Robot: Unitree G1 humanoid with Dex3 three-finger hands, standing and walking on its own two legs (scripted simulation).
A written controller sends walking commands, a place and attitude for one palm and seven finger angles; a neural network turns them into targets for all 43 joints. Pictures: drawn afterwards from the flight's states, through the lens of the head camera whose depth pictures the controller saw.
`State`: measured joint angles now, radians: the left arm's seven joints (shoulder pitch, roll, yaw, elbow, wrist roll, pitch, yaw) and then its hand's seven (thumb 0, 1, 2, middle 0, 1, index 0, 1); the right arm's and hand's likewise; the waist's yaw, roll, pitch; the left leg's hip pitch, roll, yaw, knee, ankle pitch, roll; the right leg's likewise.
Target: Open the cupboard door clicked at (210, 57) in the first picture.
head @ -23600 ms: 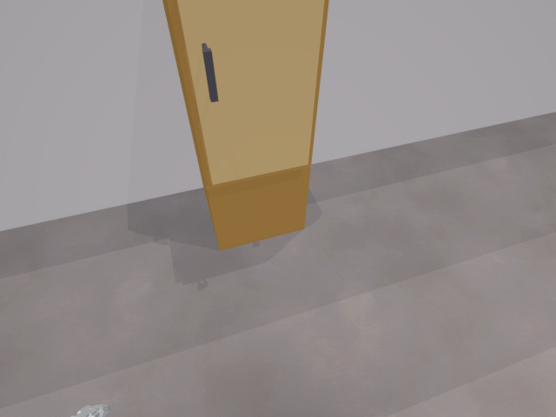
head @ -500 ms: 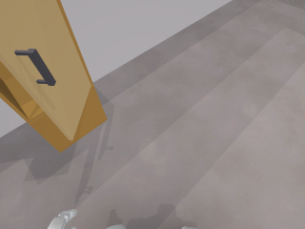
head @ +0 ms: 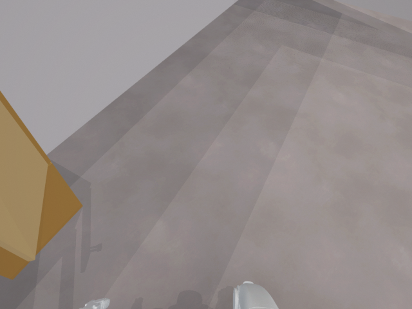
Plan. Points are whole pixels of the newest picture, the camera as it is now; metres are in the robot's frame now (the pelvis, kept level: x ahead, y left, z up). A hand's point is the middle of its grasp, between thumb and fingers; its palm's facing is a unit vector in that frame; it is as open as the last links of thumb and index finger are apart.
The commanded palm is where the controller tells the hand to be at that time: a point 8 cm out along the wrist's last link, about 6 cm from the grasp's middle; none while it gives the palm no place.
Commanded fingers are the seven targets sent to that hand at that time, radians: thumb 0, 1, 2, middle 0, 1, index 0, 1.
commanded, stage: walk to a spot facing it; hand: left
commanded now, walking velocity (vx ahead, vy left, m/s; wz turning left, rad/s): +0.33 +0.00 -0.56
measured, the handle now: out of the picture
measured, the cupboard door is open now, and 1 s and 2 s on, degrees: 43 43 43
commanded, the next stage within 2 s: turn to face it in 1.54 s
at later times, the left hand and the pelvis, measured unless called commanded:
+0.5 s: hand (172, 242) +0.29 +0.09 -0.17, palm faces -0.18 -0.96 -0.23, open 7.1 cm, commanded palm none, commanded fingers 0.00 0.90 0.90 -0.20 -0.30 -0.20 -0.30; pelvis +0.19 -0.09 +0.00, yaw -12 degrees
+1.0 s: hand (194, 167) +0.53 +0.05 -0.17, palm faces -0.27 -0.95 -0.17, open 7.3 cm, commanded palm none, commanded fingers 0.00 0.90 0.90 -0.20 -0.30 -0.20 -0.30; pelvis +0.43 -0.11 +0.00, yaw -19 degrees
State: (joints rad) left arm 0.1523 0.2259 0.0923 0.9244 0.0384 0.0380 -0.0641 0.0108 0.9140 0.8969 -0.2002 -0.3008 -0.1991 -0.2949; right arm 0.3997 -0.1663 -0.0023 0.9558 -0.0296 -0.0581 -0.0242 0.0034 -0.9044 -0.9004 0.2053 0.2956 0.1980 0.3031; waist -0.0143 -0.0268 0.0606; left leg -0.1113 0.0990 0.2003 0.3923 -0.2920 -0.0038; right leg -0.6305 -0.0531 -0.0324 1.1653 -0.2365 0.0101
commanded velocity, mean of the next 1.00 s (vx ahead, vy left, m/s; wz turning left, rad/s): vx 0.37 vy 0.00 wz -0.24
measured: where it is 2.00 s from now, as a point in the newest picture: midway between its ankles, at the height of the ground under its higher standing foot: (254, 189)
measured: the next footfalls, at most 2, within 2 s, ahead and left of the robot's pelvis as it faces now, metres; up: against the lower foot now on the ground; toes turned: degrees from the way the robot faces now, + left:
right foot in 0.24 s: +0.20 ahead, -0.16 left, +0.00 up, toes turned -15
left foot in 0.76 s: +0.49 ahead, -0.01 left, +0.00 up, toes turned -10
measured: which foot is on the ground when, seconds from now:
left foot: down 0.00-0.24, up 0.26-0.74, down 0.76-1.00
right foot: up 0.00-0.22, down 0.24-0.76, up 0.78-1.00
